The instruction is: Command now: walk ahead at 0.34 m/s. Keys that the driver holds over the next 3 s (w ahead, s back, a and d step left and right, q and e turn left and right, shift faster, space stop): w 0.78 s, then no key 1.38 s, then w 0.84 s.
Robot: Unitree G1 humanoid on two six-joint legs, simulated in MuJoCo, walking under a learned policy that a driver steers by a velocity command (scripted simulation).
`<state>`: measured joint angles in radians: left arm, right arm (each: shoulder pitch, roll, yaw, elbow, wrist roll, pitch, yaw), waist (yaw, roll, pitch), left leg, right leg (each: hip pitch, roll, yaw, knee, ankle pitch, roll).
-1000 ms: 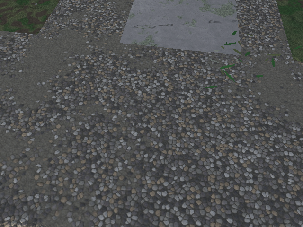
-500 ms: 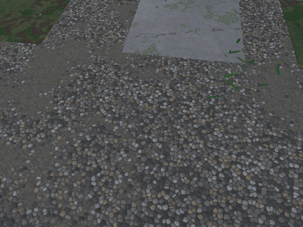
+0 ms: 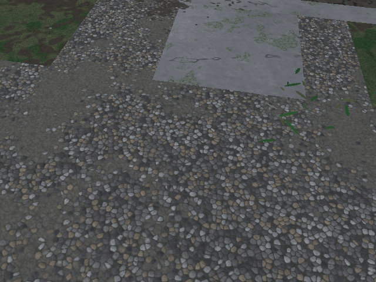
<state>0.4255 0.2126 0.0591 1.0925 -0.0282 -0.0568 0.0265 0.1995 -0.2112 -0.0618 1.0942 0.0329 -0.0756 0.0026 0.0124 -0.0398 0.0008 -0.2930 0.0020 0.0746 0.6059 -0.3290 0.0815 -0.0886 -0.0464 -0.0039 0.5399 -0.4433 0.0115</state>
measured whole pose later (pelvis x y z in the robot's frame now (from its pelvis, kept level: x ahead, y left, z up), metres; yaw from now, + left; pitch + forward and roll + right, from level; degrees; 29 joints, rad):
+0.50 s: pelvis +0.24 -0.02 -0.01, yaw +0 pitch +2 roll +1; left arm -0.07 0.21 0.04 0.85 -0.03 -0.10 -0.05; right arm 0.49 -0.22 -0.04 1.11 0.01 -0.07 -0.02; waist -0.07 -0.01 0.03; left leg 0.18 0.02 0.05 0.28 -0.47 -0.01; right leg -0.54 -0.02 -0.06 0.53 -0.03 -0.10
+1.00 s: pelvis +0.51 -0.03 +0.01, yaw +0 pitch +2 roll -3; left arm 0.35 0.22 0.04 1.04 0.00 -0.07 0.01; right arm 0.02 -0.22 -0.05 0.90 0.00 -0.09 0.02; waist 0.07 0.04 0.02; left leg -0.55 0.05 0.00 0.50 0.08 0.05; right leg 0.00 0.06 -0.06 0.31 -0.34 -0.03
